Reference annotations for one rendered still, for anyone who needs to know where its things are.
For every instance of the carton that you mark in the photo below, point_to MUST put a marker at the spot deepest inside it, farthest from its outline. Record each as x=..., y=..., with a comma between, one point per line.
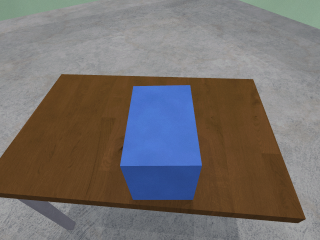
x=161, y=157

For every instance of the table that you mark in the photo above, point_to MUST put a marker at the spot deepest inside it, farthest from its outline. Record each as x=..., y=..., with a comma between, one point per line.
x=70, y=150

